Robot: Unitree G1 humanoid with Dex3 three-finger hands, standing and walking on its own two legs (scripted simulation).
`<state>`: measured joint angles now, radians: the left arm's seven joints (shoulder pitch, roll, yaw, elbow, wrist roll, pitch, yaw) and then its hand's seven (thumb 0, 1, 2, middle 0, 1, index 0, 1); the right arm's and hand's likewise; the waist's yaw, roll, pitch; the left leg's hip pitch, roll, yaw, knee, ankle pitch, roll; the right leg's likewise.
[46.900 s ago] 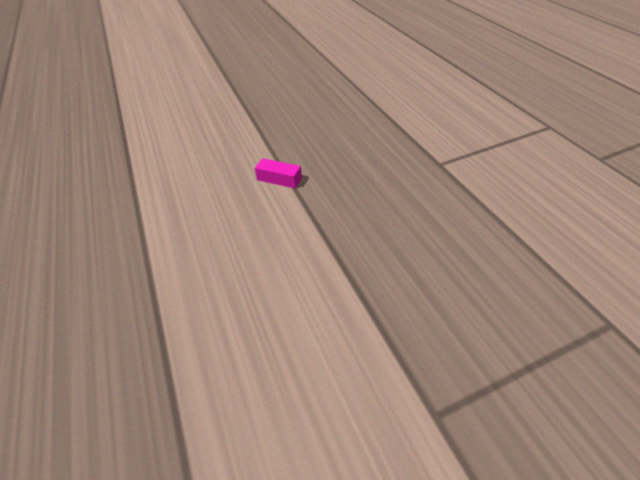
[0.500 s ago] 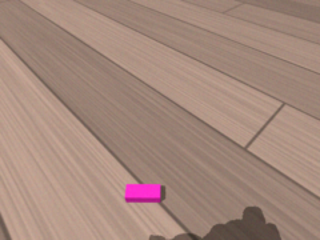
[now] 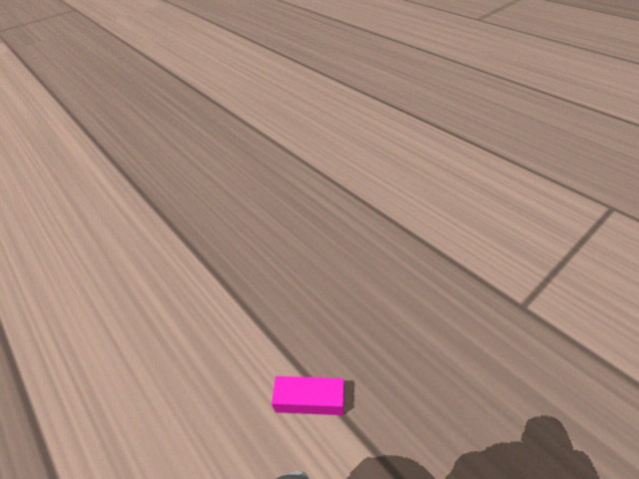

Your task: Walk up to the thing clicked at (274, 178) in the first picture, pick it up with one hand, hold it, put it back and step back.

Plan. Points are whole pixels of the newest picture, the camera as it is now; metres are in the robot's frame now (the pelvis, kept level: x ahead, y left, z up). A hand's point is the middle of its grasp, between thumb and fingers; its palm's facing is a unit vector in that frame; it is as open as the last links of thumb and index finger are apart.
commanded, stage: walk up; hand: left
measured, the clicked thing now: (309, 395) +0.50 +0.15 -0.73
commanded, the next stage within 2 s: none
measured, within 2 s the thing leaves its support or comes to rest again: neither
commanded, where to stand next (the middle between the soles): +0.11 -0.08 m, yaw -1 degrees
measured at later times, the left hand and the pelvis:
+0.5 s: hand out of the picture +0.03 +0.25 -0.17, palm faces -0.04 -0.93 -0.37, open 7.4 cm; pelvis -0.03 -0.02 -0.02, yaw -2 degrees
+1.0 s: hand out of the picture +0.05 +0.30 -0.16, palm faces +0.04 -0.93 -0.38, open 7.4 cm; pelvis +0.03 +0.03 -0.01, yaw +2 degrees
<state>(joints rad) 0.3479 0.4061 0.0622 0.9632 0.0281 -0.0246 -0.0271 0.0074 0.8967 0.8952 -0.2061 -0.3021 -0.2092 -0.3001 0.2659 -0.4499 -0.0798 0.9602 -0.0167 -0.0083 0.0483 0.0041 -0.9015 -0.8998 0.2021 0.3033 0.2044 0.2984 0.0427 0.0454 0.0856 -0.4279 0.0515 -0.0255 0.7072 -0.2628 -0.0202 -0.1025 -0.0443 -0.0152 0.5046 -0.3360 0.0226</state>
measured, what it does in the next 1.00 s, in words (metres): steps on the spot: left foot, then right foot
